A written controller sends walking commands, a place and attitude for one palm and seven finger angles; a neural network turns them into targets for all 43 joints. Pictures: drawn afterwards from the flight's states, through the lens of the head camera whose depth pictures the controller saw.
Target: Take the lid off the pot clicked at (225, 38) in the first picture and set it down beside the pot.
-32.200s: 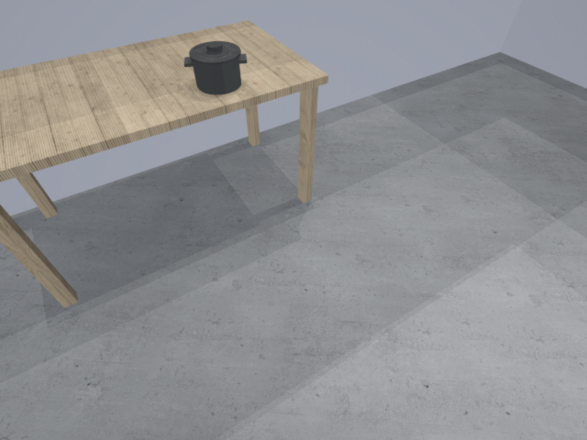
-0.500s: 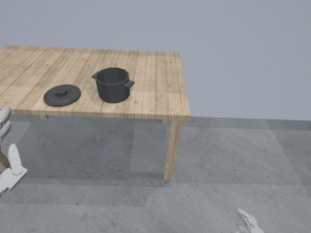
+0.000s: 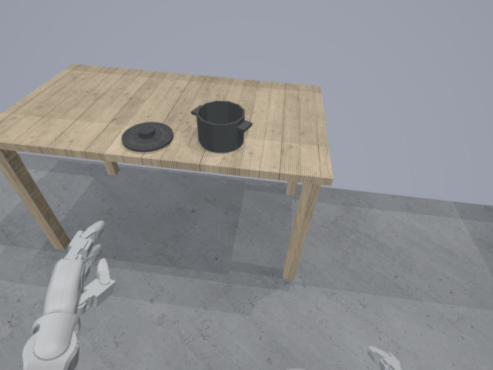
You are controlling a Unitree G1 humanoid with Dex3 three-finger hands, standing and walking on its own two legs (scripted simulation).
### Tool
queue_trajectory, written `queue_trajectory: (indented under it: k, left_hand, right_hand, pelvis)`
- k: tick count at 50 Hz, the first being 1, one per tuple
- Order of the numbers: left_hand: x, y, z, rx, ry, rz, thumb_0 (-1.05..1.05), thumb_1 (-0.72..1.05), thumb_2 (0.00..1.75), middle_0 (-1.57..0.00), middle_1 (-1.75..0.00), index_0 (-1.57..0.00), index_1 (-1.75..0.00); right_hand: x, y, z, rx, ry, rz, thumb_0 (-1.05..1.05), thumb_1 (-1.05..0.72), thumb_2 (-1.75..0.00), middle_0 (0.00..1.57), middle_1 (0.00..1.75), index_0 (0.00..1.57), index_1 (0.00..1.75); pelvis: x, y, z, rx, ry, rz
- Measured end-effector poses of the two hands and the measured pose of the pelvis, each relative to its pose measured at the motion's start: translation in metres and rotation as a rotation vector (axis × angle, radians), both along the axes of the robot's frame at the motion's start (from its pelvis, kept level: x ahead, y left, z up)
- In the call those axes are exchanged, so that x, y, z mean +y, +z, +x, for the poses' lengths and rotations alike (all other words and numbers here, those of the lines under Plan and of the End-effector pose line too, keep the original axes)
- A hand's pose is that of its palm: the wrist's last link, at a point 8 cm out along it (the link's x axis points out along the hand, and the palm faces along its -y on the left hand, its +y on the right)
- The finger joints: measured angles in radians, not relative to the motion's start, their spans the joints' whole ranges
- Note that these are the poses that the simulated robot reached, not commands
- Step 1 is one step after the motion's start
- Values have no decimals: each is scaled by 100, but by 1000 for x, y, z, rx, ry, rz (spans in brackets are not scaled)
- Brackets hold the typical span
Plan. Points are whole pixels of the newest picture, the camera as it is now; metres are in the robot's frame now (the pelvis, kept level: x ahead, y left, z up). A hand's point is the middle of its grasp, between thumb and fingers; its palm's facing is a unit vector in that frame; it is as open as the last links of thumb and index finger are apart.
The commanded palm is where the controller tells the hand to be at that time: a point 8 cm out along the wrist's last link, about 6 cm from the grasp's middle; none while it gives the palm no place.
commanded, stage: stop stepping back and stand still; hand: left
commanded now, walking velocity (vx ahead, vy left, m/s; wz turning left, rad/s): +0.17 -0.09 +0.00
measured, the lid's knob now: (146, 131) +0.86 +0.35 -0.08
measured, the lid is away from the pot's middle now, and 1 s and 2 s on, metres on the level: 0.25 0.25 0.25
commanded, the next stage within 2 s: let the arm hang, fingers relaxed in 0.84 s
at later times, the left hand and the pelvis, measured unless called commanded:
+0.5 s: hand out of the picture +0.06 +0.15 -0.18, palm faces +0.00 -0.98 -0.19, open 7.3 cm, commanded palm none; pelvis +0.05 -0.04 +0.00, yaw -3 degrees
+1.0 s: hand out of the picture +0.15 +0.13 -0.16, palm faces -0.05 -0.98 -0.22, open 7.4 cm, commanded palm none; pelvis +0.07 -0.04 +0.01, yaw -4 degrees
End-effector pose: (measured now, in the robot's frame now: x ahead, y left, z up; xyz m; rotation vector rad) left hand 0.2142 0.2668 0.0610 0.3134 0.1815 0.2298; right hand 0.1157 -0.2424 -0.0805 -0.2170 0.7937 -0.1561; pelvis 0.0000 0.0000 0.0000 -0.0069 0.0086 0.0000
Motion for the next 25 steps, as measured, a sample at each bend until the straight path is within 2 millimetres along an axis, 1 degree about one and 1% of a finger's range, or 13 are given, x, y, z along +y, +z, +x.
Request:
queue_trajectory:
  k: [2,4,5,7,9,10,13,14,16,18,20,22,25]
  left_hand:
    - [-11,-59,-5,240,4,-87,0,90,90,-20,-30,-20,-30]
    - [-31,-110,-23,472,-25,-144,0,90,90,-19,-30,-20,-29]
    - [-42,-131,-36,579,-47,-166,0,90,90,-19,-30,-20,-29]
    - [-66,-164,-65,769,-92,-202,1,91,90,-19,-30,-20,-29]
    - [-88,-185,-96,916,-120,-235,1,91,89,-20,-30,-20,-29]
    - [-96,-193,-108,952,-101,-259,0,92,89,-20,-30,-20,-29]
    - [-91,-204,-120,945,0,-247,-5,98,89,-21,-31,-21,-30]
    - [-88,-205,-127,963,21,-237,-5,98,89,-21,-31,-21,-30]
    - [-83,-203,-140,1010,63,-223,-5,98,89,-21,-31,-21,-30]
    - [-77,-201,-151,1061,102,-213,-4,97,89,-21,-30,-21,-30]
    - [-73,-201,-158,1105,126,-213,-3,95,89,-20,-30,-21,-30]
    - [-71,-203,-160,1140,136,-222,-2,94,89,-20,-30,-20,-30]
    - [-69,-208,-155,1176,132,-245,-1,93,89,-20,-30,-20,-30]
  right_hand:
    - [-2,-6,-15,62,-9,1,1,-90,-90,20,30,20,30]
    - [-8,-11,-35,124,-46,-2,1,-90,-90,20,30,21,30]
    - [-12,-13,-46,157,-70,-4,1,-90,-90,20,30,21,30]
    - [-23,-17,-71,233,-121,-10,1,-90,-90,20,30,21,30]
    - [-35,-21,-97,318,-171,-15,1,-90,-90,20,30,21,30]
    - [-42,-24,-110,365,-194,-16,1,-90,-90,20,30,21,30]
    - [-59,-39,-145,526,-225,-14,1,-91,-90,20,30,20,30]
    - [-63,-42,-153,578,-229,-11,1,-91,-90,20,30,20,30]
    - [-65,-43,-162,652,-233,-4,1,-91,-90,20,30,20,30]
    - [-63,-41,-161,679,-242,4,1,-91,-90,20,30,20,30]
    - [-56,-37,-154,677,-246,15,1,-91,-90,19,30,20,30]
    - [-46,-37,-142,659,-243,26,1,-91,-90,19,30,20,30]
    - [-27,-43,-124,634,-231,47,1,-91,-90,19,30,20,30]
  pelvis:
    - [-3,0,-2,5,-8,10]
    - [-8,2,-3,10,-24,17]
    - [-11,2,-3,12,-34,17]
    - [-16,4,-2,14,-56,14]
    - [-24,5,2,14,-75,10]
    - [-29,3,4,13,-78,9]
    - [-44,-7,9,12,-64,17]
    - [-45,-8,11,8,-56,6]
    - [-45,-6,16,7,-45,-12]
    - [-45,-2,22,12,-37,-21]
    - [-44,2,30,19,-34,-24]
    - [-41,3,38,26,-36,-28]
    - [-35,2,49,30,-44,-25]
